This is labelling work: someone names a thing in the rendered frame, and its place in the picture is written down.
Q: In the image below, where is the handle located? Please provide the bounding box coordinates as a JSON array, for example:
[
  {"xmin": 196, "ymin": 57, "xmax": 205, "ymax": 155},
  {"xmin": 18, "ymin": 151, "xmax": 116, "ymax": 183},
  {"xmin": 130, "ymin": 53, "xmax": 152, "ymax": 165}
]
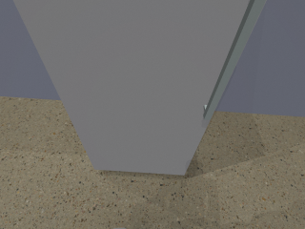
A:
[{"xmin": 203, "ymin": 0, "xmax": 266, "ymax": 120}]

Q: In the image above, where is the fridge door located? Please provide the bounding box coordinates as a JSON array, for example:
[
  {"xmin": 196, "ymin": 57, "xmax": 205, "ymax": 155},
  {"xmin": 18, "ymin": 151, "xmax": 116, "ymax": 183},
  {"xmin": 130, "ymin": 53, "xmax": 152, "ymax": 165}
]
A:
[{"xmin": 13, "ymin": 0, "xmax": 267, "ymax": 176}]

